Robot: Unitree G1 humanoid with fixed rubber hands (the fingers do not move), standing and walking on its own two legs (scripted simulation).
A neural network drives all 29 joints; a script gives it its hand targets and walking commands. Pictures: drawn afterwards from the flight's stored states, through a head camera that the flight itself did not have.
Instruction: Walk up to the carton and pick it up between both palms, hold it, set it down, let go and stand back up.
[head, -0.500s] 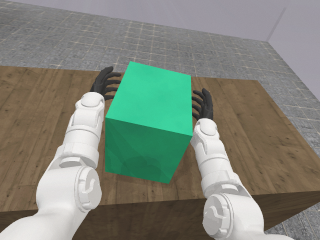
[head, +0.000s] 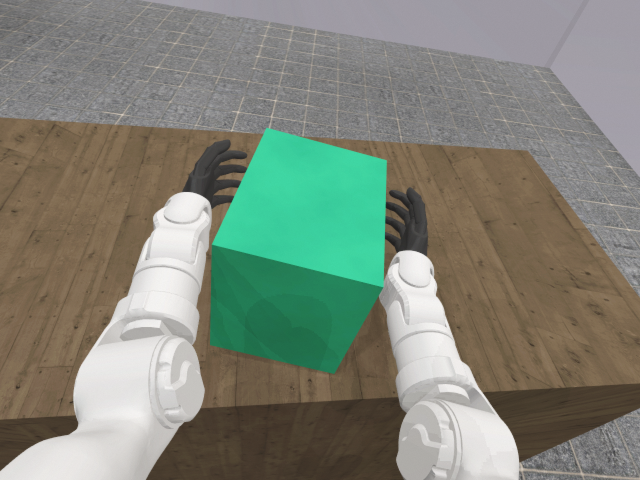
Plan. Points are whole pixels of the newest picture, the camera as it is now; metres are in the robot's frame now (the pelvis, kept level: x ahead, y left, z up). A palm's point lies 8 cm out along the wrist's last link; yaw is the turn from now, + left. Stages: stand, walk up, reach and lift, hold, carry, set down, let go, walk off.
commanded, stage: set down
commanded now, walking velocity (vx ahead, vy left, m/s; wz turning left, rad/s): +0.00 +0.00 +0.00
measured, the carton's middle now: (300, 250) +0.42 +0.00 +0.04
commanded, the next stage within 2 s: none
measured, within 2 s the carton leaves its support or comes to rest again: rests again in 0.14 s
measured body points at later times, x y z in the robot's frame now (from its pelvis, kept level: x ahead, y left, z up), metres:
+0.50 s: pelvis -0.01 +0.00 +0.00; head +0.01 +0.05 +0.45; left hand +0.44 +0.15 +0.11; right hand +0.39 -0.13 +0.10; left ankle +0.02 +0.09 -0.75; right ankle -0.04 -0.14 -0.75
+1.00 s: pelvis -0.01 +0.00 +0.00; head +0.02 +0.05 +0.45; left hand +0.44 +0.15 +0.11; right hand +0.39 -0.13 +0.10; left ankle +0.02 +0.09 -0.75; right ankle -0.04 -0.14 -0.75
